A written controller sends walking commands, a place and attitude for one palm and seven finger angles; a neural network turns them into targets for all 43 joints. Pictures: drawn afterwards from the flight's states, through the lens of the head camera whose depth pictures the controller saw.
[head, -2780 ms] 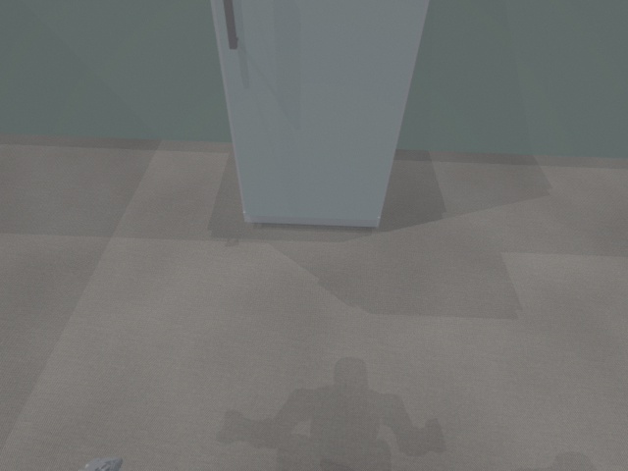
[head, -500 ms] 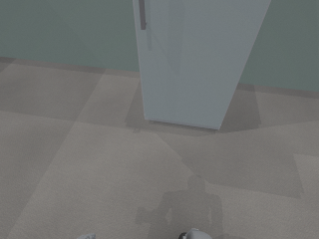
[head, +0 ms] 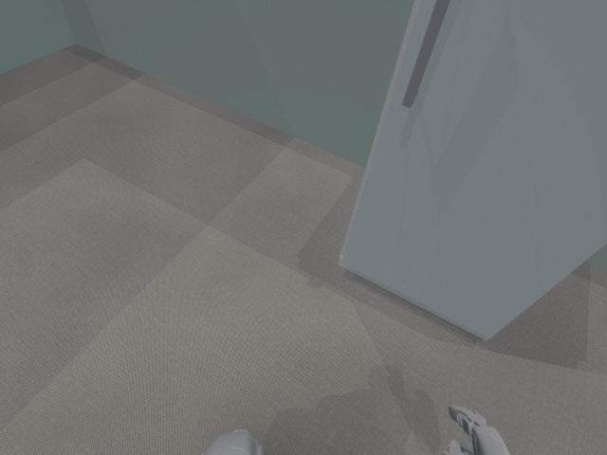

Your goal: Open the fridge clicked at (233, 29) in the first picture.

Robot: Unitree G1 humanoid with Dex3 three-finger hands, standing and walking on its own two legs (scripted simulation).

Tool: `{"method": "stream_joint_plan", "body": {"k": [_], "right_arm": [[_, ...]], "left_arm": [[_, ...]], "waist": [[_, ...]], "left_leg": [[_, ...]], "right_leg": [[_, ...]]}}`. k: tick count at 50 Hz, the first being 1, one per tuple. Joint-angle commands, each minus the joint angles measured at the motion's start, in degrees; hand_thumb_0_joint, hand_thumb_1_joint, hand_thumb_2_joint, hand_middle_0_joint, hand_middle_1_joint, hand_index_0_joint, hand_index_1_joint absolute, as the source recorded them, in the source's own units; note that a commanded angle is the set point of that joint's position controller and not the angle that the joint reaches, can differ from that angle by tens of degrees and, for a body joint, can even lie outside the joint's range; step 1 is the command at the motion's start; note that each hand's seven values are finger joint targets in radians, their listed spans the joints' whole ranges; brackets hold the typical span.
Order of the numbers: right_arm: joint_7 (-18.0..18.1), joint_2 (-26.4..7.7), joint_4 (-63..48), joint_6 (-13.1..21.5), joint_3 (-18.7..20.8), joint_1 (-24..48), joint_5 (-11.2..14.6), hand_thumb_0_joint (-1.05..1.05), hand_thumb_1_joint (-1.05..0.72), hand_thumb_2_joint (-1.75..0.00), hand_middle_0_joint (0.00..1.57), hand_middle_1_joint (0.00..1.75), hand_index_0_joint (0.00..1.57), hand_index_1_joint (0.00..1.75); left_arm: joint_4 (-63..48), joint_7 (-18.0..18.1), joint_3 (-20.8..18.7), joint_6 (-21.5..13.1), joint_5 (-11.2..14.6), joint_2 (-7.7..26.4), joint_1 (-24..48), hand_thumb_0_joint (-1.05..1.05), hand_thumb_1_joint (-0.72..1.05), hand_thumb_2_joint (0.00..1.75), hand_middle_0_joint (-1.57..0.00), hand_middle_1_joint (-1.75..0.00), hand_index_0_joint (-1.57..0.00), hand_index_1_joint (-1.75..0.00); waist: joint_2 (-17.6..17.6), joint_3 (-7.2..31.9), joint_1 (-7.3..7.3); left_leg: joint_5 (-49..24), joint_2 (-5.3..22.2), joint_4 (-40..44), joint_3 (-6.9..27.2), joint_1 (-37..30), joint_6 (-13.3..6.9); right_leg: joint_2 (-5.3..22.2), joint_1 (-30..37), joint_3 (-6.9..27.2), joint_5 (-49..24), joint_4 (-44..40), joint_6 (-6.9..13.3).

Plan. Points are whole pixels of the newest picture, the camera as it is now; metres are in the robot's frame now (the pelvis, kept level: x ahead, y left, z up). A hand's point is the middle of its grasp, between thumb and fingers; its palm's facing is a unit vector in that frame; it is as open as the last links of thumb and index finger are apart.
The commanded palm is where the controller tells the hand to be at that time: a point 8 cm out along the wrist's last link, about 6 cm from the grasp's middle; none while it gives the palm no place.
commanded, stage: turn to face it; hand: left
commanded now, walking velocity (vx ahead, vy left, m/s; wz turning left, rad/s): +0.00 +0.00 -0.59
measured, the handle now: (442, 8) +0.81 -0.13 +0.24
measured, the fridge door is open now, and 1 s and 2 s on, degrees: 0 0 0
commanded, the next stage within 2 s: take the last steps up to it in 0.60 s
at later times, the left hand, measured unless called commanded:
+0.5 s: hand out of the picture +0.12 +0.15 -0.14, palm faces -0.16 -0.95 -0.25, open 7.3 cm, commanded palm none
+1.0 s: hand (218, 410) +0.19 +0.14 -0.14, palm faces -0.38 -0.91 -0.19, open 7.4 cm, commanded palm none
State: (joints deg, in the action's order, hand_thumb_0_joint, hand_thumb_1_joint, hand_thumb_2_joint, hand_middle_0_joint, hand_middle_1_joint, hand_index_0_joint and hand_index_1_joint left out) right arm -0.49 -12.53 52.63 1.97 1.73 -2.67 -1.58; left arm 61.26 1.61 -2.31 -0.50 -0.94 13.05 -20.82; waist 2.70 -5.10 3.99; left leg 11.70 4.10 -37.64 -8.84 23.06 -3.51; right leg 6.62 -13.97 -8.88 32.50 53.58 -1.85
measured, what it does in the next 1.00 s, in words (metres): steps on the spot, turning right: right foot, then left foot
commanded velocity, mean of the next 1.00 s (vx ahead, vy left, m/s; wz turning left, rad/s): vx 0.10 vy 0.00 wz -0.27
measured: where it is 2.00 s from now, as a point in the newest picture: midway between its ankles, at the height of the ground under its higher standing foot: (323, 428)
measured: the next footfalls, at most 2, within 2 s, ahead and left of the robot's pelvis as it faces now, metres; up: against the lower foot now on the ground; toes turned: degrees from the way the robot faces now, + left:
right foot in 0.32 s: +0.08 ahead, -0.13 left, +0.00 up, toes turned -17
left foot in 0.72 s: +0.11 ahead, +0.10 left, +0.00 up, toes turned -14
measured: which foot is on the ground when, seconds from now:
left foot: down 0.00-0.32, up 0.34-0.70, down 0.72-1.00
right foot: up 0.00-0.30, down 0.32-0.74, up 0.76-1.00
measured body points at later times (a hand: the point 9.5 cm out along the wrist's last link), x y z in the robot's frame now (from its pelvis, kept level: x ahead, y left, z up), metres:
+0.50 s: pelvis +0.03 -0.03 +0.02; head +0.05 -0.05 +0.47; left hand +0.13 +0.20 -0.12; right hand +0.03 -0.29 -0.14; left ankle +0.06 +0.11 -0.66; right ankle +0.05 -0.12 -0.72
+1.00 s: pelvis +0.06 +0.00 +0.03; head +0.07 +0.00 +0.48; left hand +0.21 +0.19 -0.12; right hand -0.06 -0.19 -0.13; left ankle +0.07 +0.11 -0.72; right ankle +0.02 -0.12 -0.68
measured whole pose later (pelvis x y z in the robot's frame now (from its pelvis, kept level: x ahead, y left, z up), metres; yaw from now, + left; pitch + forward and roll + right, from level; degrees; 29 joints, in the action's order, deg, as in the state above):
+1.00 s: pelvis +0.06 +0.00 +0.03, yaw -22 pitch +0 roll +0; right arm 1.3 -7.6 61.5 1.4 1.2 -21.5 -2.1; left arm 58.3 -1.3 -3.3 2.0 -1.7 11.3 -11.6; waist 0.5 -0.8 -2.3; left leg 14.1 2.9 -20.5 -7.7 6.2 -0.2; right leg 2.7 -21.6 -3.2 22.0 44.8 -0.4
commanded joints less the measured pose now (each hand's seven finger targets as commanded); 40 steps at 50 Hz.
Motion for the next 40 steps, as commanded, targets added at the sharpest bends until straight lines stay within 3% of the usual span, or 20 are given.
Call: {"method": "stream_joint_plan", "body": {"k": [1, 3, 5, 11, 14, 15, 16, 17, 18, 19, 20, 22, 29, 31, 34, 35, 36, 37, 38, 40], "right_arm": [[1.77, -7.31, 0.62, 0.04, 1.08, -8.03, 0.42, 0.00, -0.90, -0.90, 0.20, 0.30, 0.20, 0.30], [1.80, -6.57, 0.38, -0.14, 0.94, -5.14, 0.43, 0.00, -0.90, -0.90, 0.20, 0.30, 0.20, 0.30], [1.82, -6.51, 0.29, -0.86, 1.46, -4.52, 0.45, 0.00, -0.90, -0.90, 0.20, 0.30, 0.20, 0.30], [1.73, -6.26, 1.32, -1.78, 3.64, -6.00, 0.19, 0.00, -0.90, -0.90, 0.20, 0.30, 0.20, 0.30], [1.47, -6.04, 1.15, -2.37, 3.79, -4.86, 0.37, 0.00, -0.90, -0.90, 0.20, 0.30, 0.20, 0.30], [1.26, -4.35, 0.66, -2.52, 3.57, -5.23, 0.63, 0.00, -0.90, -0.90, 0.20, 0.30, 0.20, 0.30], [0.75, 0.05, -0.66, -2.73, 2.56, -6.71, 0.99, 0.00, -0.90, -0.90, 0.20, 0.30, 0.20, 0.30], [1.08, -0.49, -2.21, -3.33, 2.21, -2.29, 0.91, 0.00, -0.90, -0.90, 0.20, 0.30, 0.20, 0.30], [1.27, -0.82, -2.01, -3.59, 2.23, -1.89, 0.85, 0.00, -0.90, -0.90, 0.20, 0.30, 0.20, 0.30], [1.38, -1.75, -1.05, -3.77, 2.57, -3.40, 0.80, 0.00, -0.90, -0.90, 0.20, 0.30, 0.20, 0.30], [1.35, -2.29, 0.20, -3.71, 2.74, -4.85, 0.63, 0.00, -0.90, -0.90, 0.20, 0.30, 0.20, 0.30], [1.27, -2.08, 1.79, -3.58, 2.58, -7.94, 0.39, 0.00, -0.90, -0.90, 0.20, 0.30, 0.20, 0.30], [1.94, -1.97, 1.36, -3.23, 1.79, -8.45, 0.69, 0.00, -0.90, -0.90, 0.20, 0.30, 0.20, 0.30], [2.21, -1.89, 1.53, -2.91, 1.58, -10.04, 0.89, 0.00, -0.90, -0.90, 0.20, 0.30, 0.20, 0.30], [2.75, -2.02, 3.93, -2.19, 1.17, -17.36, 1.04, 0.00, -0.90, -0.90, 0.20, 0.30, 0.20, 0.30], [2.89, -3.88, 4.31, -1.72, 1.25, -18.34, 0.87, 0.00, -0.90, -0.90, 0.20, 0.30, 0.20, 0.30], [2.83, -7.55, 3.47, -1.45, 1.71, -17.96, 0.29, 0.00, -0.90, -0.90, 0.20, 0.30, 0.20, 0.30], [2.89, -9.97, 2.55, -1.69, 1.99, -16.74, -0.15, 0.00, -0.90, -0.90, 0.20, 0.30, 0.20, 0.30], [3.00, -9.21, 2.82, -1.44, 1.97, -16.73, -0.46, 0.00, -0.90, -0.90, 0.20, 0.30, 0.20, 0.30], [2.87, -6.91, 2.80, -0.92, 1.27, -14.51, -0.40, 0.00, -0.90, -0.90, 0.20, 0.30, 0.20, 0.30]], "left_arm": [[-2.21, -0.40, -0.42, 0.23, 0.02, 2.10, -1.54, 0.00, 0.90, 0.90, -0.20, -0.30, -0.20, -0.30], [-1.47, -0.89, -0.75, 1.63, -0.10, 0.53, -4.01, 0.00, 0.90, 0.90, -0.20, -0.30, -0.20, -0.30], [-2.15, -1.05, -1.33, 2.71, -0.23, 0.17, -4.35, 0.00, 0.90, 0.90, -0.20, -0.30, -0.20, -0.30], [-5.69, -1.26, -2.00, 2.37, -0.61, -1.65, -1.03, 0.00, 0.90, 0.90, -0.20, -0.30, -0.20, -0.30], [-5.84, -1.19, -2.30, 1.67, -0.80, -1.49, -4.02, 0.00, 0.90, 0.90, -0.20, -0.30, -0.20, -0.30], [-6.02, -0.98, -2.65, 1.13, -1.07, 1.00, -4.65, 0.00, 0.90, 0.90, -0.20, -0.30, -0.20, -0.30], [-6.87, -0.29, -3.52, 0.17, -1.59, 7.52, -3.37, 0.00, 0.90, 0.90, -0.20, -0.30, -0.20, -0.30], [-7.04, -0.09, -3.38, 0.37, -0.65, 8.83, -5.57, 0.00, 0.90, 0.90, -0.20, -0.30, -0.20, -0.30], [-6.58, 0.19, -3.58, 0.05, -0.71, 8.65, -3.23, 0.00, 0.90, 0.90, -0.20, -0.30, -0.20, -0.30], [-7.00, 0.24, -3.29, 0.19, -0.67, 7.24, -0.21, 0.00, 0.90, 0.90, -0.20, -0.30, -0.20, -0.30], [-7.52, 0.17, -3.05, 0.30, -0.56, 5.94, 2.17, 0.00, 0.90, 0.90, -0.20, -0.30, -0.20, -0.30], [-8.64, 0.11, -3.11, 0.33, -0.42, 5.59, 5.21, 0.00, 0.90, 0.90, -0.20, -0.30, -0.20, -0.30], [-7.95, -0.41, -3.97, 1.24, -0.62, 8.47, 5.51, 0.00, 0.90, 0.90, -0.20, -0.30, -0.20, -0.30], [-7.76, -0.48, -4.10, 1.50, -0.66, 8.52, 6.56, 0.00, 0.90, 0.90, -0.20, -0.30, -0.20, -0.30], [-8.47, -0.60, -3.76, 2.09, 0.18, 7.84, 10.19, 0.00, 0.90, 0.90, -0.20, -0.30, -0.20, -0.30], [-8.90, -0.72, -3.19, 2.19, 0.48, 5.44, 10.13, 0.00, 0.90, 0.90, -0.20, -0.30, -0.20, -0.30], [-9.40, -1.30, -2.52, 2.26, 0.75, 2.46, 9.19, 0.00, 0.90, 0.90, -0.20, -0.30, -0.20, -0.30], [-10.12, -1.57, -2.37, 2.33, 0.25, 2.28, 10.74, 0.00, 0.90, 0.90, -0.20, -0.30, -0.20, -0.30], [-10.05, -1.68, -2.78, 2.71, -0.60, 3.81, 13.46, 0.00, 0.90, 0.90, -0.20, -0.30, -0.20, -0.30], [-8.75, -2.71, -3.09, 2.20, -0.91, 3.40, 11.93, 0.00, 0.90, 0.90, -0.20, -0.30, -0.20, -0.30]], "waist": [[-12.48, 6.33, -4.76], [-10.82, 5.05, -2.78], [-10.06, 4.55, -2.89], [-9.20, 5.19, -3.98], [-7.31, 5.53, -1.81], [-1.32, 4.73, -1.34], [14.28, 4.87, -1.81], [9.82, 5.31, 1.05], [12.26, 5.70, -0.49], [10.24, 5.53, -1.75], [6.08, 5.71, -2.76], [3.57, 7.15, -3.83], [3.68, 6.58, -1.71], [4.63, 7.31, -2.20], [3.45, 8.60, -5.43], [-2.29, 8.09, -5.45], [-14.44, 7.36, -4.88], [-19.92, 3.94, -5.52], [-19.39, 0.80, -6.55], [-11.47, -0.65, -4.40]], "left_leg": [[-19.90, 18.41, 19.93, 12.07, -13.04, -5.35], [-12.08, 15.98, 22.12, 6.74, -7.70, -3.91], [-2.76, 16.43, 23.75, 5.85, -6.32, -4.35], [0.92, 18.14, 20.74, 3.71, -8.52, -4.57], [3.15, 16.03, 12.52, -0.05, -6.61, -1.27], [6.11, 12.13, 4.60, -3.17, -3.36, 2.00], [17.82, 4.27, -8.72, -6.72, 7.67, 6.15], [22.96, 1.89, -17.16, 1.41, 6.83, 6.28], [20.69, 1.66, -22.18, 5.07, 8.51, 5.96], [16.89, 1.48, -25.76, 7.07, 9.49, 6.00], [13.16, 1.64, -27.19, 7.57, 9.38, 6.37], [9.75, 1.74, -24.82, 7.22, 6.95, 7.00], [13.09, -0.18, -8.21, 5.90, 1.89, 6.81], [13.02, -0.77, -2.93, 5.91, -0.98, 6.32], [2.24, -1.18, 12.88, 4.86, -13.22, 5.55], [1.55, 2.91, 18.25, 9.21, -17.56, 4.10], [3.49, 12.31, 22.93, 21.06, -17.95, 0.46], [10.90, 18.72, 28.28, 28.59, -13.83, -4.28], [14.84, 18.92, 30.33, 29.16, -10.47, -5.52], [15.76, 13.80, 29.81, 21.73, -10.65, -4.11]], "right_leg": [[0.98, -13.21, 7.46, -3.06, 12.85, 0.04], [0.01, -9.48, 6.50, -6.59, 9.81, -0.27], [-0.62, -9.20, 5.21, -6.98, 6.30, -0.25], [-1.88, -6.47, 3.11, -10.15, -7.96, -0.18], [-3.68, -0.09, 1.82, -18.51, -20.11, 0.35], [-0.79, 2.00, 7.74, -23.42, -28.07, 1.81], [12.53, 6.46, 26.84, -32.50, -36.24, 7.36], [16.78, 1.86, 30.16, -36.36, -38.77, 12.81], [14.31, 1.95, 30.47, -36.67, -38.42, 13.37], [12.38, 2.46, 27.98, -33.93, -37.92, 13.08], [10.15, 2.83, 24.54, -33.10, -37.16, 12.38], [7.65, 2.89, 19.95, -32.66, -36.52, 10.85], [7.70, 5.28, 23.23, -30.57, -36.66, 13.17], [7.25, 5.46, 24.13, -32.01, -35.75, 13.13], [3.62, 0.01, 21.84, -29.09, -31.54, 9.02], [0.04, -4.67, 18.87, -24.43, -27.97, 6.45], [-6.10, -10.44, 13.12, -13.21, -20.65, 3.28], [-8.74, -14.35, 7.79, -3.22, -11.11, 1.31], [-7.26, -15.78, 10.18, -2.79, -2.18, 1.23], [-6.36, -17.84, 10.22, -8.45, 5.54, 1.59]]}}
